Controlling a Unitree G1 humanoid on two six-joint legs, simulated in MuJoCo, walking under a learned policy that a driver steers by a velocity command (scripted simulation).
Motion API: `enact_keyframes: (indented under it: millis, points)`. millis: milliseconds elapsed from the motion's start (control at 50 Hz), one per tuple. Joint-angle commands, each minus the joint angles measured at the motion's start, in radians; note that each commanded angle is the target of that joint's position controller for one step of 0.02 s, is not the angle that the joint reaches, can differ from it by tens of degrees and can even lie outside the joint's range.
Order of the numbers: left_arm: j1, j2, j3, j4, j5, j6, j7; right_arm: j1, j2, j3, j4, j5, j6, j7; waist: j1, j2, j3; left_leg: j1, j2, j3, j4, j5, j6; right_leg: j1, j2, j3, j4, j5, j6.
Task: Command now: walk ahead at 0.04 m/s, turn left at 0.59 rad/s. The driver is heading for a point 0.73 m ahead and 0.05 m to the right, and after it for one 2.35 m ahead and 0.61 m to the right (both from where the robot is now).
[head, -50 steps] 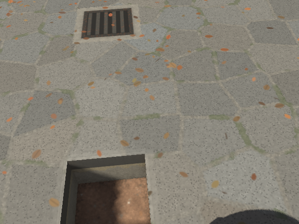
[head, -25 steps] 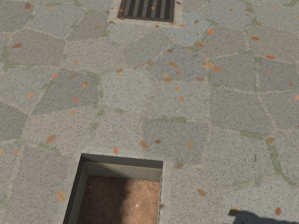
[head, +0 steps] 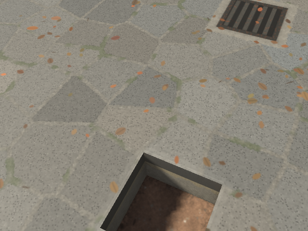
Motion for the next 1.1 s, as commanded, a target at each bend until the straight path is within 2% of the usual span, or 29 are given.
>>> enact_keyframes:
  millis: [20,120,140,160,180,200,240,320,400,500,580,640,680,720,780,800,820,840,860,900,940,960,980,1000,1020,1040,1060,1080,1100]
  points:
    - [0.018,0.239,0.075,-0.052,-0.015,-0.001,-0.008,-0.062,-0.056,-0.004,-0.115,0.003,-0.021,0.019,0.049,-0.208,-0.136,0.006,0.009,0.085,-0.143,-0.028,0.021,0.162,-0.245,0.161,-0.124,0.22,-0.215]
    - [0.003,0.212,0.072,-0.027,-0.051,-0.029,-0.033,0.096,-0.074,-0.024,-0.048,0.013,-0.03,0.04,-0.037,-0.146,-0.108,0.357,-0.044,0.16,-0.483,0.078,0.156,-0.056,-0.212,0.095,-0.064,-0.237,-0.132]
    - [0.0,0.15,0.055,-0.023,-0.035,-0.039,-0.041,0.218,-0.108,-0.044,-0.008,0.021,-0.034,0.031,-0.084,-0.041,-0.143,0.547,0.003,0.054,-0.516,0.049,0.197,-0.199,-0.161,0.015,0.131,-0.285,-0.072]
    - [-0.064,0.065,0.027,-0.091,-0.001,-0.055,-0.055,0.29,-0.255,-0.075,-0.02,0.012,-0.047,0.019,-0.095,0.274,-0.133,0.68,0.291,-0.451,-0.609,-0.066,0.343,-0.537,-0.015,-0.071,0.561,-0.422,0.018]
    - [-0.151,0.138,0.047,-0.133,-0.023,-0.085,-0.058,0.262,-0.243,-0.061,-0.05,-0.014,-0.086,0.033,-0.124,0.213,-0.099,0.588,0.382,-0.702,-0.75,-0.207,0.469,-0.694,0.044,0.118,0.676,-0.395,0.007]
    - [-0.153,0.195,0.064,-0.134,-0.049,-0.101,-0.062,0.201,-0.18,-0.038,-0.049,-0.019,-0.111,0.032,-0.088,0.167,-0.029,0.549,0.361,-0.609,-0.77,-0.196,0.438,-0.71,-0.003,0.152,0.685,-0.283,-0.011]
    - [-0.073,0.205,0.071,-0.078,-0.009,-0.113,-0.06,0.132,-0.114,-0.011,-0.046,-0.007,-0.126,0.021,-0.039,0.116,-0.02,0.508,0.262,-0.396,-0.735,0.004,0.353,-0.635,-0.044,0.142,0.619,-0.096,-0.006]
    - [-0.074,0.145,0.055,-0.062,0.002,-0.122,-0.085,0.144,-0.128,-0.004,-0.017,-0.019,-0.12,-0.006,-0.03,0.075,-0.06,0.46,0.18,-0.194,-0.724,0.45,0.306,-0.493,-0.016,0.101,0.43,0.122,0.045]
    - [-0.055,0.127,0.047,-0.046,-0.001,-0.13,-0.104,0.2,-0.149,-0.019,0.038,-0.036,-0.127,-0.008,-0.033,0.074,-0.111,0.47,0.208,-0.16,-0.67,0.563,0.311,-0.471,-0.024,0.131,0.495,0.287,0.031]
    - [-0.123,0.166,0.067,-0.102,-0.034,-0.135,-0.117,0.302,-0.104,-0.014,0.137,-0.008,-0.135,-0.024,-0.043,0.087,-0.009,0.677,0.283,-0.241,-0.573,0.441,0.275,-0.769,-0.081,0.273,0.444,0.305,-0.002]
    - [-0.247,0.117,0.051,-0.152,-0.033,-0.143,-0.122,0.408,-0.101,-0.016,0.178,-0.018,-0.141,-0.038,-0.106,0.071,0.069,0.741,0.322,-0.311,-0.528,0.446,0.288,-0.986,-0.082,0.236,0.557,0.176,-0.012]
    - [-0.242,0.109,0.046,-0.172,-0.043,-0.134,-0.13,0.4,-0.109,-0.013,0.187,-0.016,-0.149,-0.047,-0.103,0.103,0.129,0.652,0.315,-0.289,-0.519,0.434,0.255,-0.991,-0.098,0.222,0.615,0.196,-0.011]
    - [-0.229,0.109,0.04,-0.183,-0.018,-0.147,-0.146,0.283,-0.109,-0.015,0.162,-0.001,-0.158,-0.064,-0.066,0.09,0.13,0.415,0.248,-0.153,-0.572,0.306,0.189,-0.688,-0.107,0.225,0.43,0.547,-0.019]
    - [-0.269,0.089,0.032,-0.167,-0.019,-0.158,-0.158,0.378,-0.099,-0.011,0.186,-0.019,-0.163,-0.071,-0.125,0.081,0.131,0.54,0.251,-0.167,-0.494,0.197,0.207,-0.76,-0.079,0.155,0.506,0.552,-0.01]
    - [-0.408,0.067,0.0,-0.234,-0.05,-0.171,-0.145,0.592,-0.008,0.005,0.261,0.011,-0.14,-0.068,-0.238,0.116,0.257,0.921,0.273,-0.194,-0.405,0.333,0.133,-1.224,-0.139,0.161,0.438,0.185,0.006]
    - [-0.488,0.12,0.021,-0.246,-0.018,-0.19,-0.133,0.799,0.052,0.019,0.33,0.025,-0.115,-0.059,-0.317,0.065,0.171,1.043,0.232,-0.182,-0.238,0.53,0.095,-1.161,-0.096,0.168,0.426,0.08,0.0]
    - [-0.346,0.149,0.035,-0.208,-0.009,-0.224,-0.134,0.764,0.079,0.04,0.341,-0.001,-0.101,-0.04,-0.233,0.049,-0.01,0.764,0.164,-0.127,-0.015,0.82,0.039,-0.608,-0.063,0.203,0.282,0.131,-0.074]
    - [0.082,0.237,0.064,-0.07,-0.037,-0.253,-0.153,0.592,0.055,0.056,0.3,-0.035,-0.101,-0.013,-0.037,0.028,-0.355,0.254,0.144,-0.075,0.388,0.738,-0.01,0.375,-0.125,0.284,0.26,0.643,-0.135]
    - [0.467,0.219,0.075,0.136,-0.063,-0.225,-0.164,0.36,0.096,0.071,0.238,-0.046,-0.143,0.011,0.171,-0.122,-0.563,-0.155,0.096,-0.153,0.447,0.2,0.004,0.935,-0.099,0.255,0.341,0.961,-0.074]
    - [0.708,0.175,0.084,0.263,-0.028,-0.187,-0.116,-0.169,-0.126,0.011,0.089,-0.004,-0.151,-0.044,0.483,-0.28,-0.346,-0.344,-0.001,-0.145,0.687,-0.232,0.01,0.861,-0.15,0.264,0.08,0.663,-0.061]
    - [0.577,0.148,0.068,0.257,0.02,-0.134,-0.073,-0.23,-0.056,0.007,0.096,0.002,-0.166,-0.032,0.401,-0.231,-0.081,-0.173,-0.071,-0.055,1.011,-0.493,0.005,0.503,-0.128,0.102,-0.178,0.818,-0.041]
    - [0.544,0.054,0.025,0.271,0.098,-0.137,-0.066,-0.144,0.101,0.024,0.115,0.047,-0.196,-0.019,0.274,-0.152,-0.08,-0.263,-0.098,-0.142,1.134,-0.502,0.037,0.492,-0.152,0.155,-0.09,0.896,-0.075]
    - [0.603,-0.015,-0.013,0.333,0.111,-0.143,-0.074,-0.164,0.187,0.05,0.073,0.045,-0.229,-0.02,0.246,-0.235,-0.056,-0.4,-0.117,-0.119,1.302,-0.551,0.06,0.446,-0.13,0.118,0.085,1.472,-0.035]
    - [0.564,0.103,0.016,0.361,0.033,-0.133,-0.055,0.205,0.303,0.074,0.062,0.055,-0.24,-0.009,-0.047,-0.351,-0.034,-0.688,-0.069,-0.073,1.228,-0.189,0.115,0.443,-0.294,0.347,0.08,1.798,-0.126]
    - [0.424,0.334,0.1,0.356,0.012,-0.129,-0.034,0.27,0.356,0.12,0.058,0.107,-0.201,-0.016,-0.101,-0.581,-0.04,-0.952,0.066,-0.219,1.178,-0.236,0.122,0.417,-0.667,0.685,-0.133,1.035,-0.295]
    - [0.348,0.09,0.048,0.304,0.018,-0.12,-0.047,0.006,0.264,0.12,0.036,0.104,-0.161,-0.008,0.028,-0.254,0.083,-1.031,0.116,-0.213,1.193,-0.216,0.114,0.283,-0.603,0.574,-0.259,0.458,-0.239]
    - [0.206,0.014,0.014,0.269,0.02,-0.099,-0.044,-0.016,0.233,0.111,0.042,0.069,-0.132,-0.007,-0.041,-0.097,0.164,-0.874,0.092,-0.106,1.147,-0.185,0.103,0.006,-0.454,0.333,-0.314,0.405,-0.187]
    - [0.06,0.009,-0.006,0.238,0.018,-0.092,-0.034,0.068,0.241,0.112,0.047,0.026,-0.134,0.006,-0.159,-0.07,0.224,-0.781,0.054,-0.017,1.079,-0.134,0.081,-0.155,-0.314,0.094,-0.276,0.607,-0.129]
    - [0.046,0.006,-0.015,0.228,0.027,-0.089,-0.013,0.144,0.215,0.104,0.084,0.019,-0.151,0.015,-0.194,-0.062,0.207,-0.635,0.004,0.048,1.053,-0.082,0.036,-0.267,-0.194,-0.082,-0.23,0.746,-0.109]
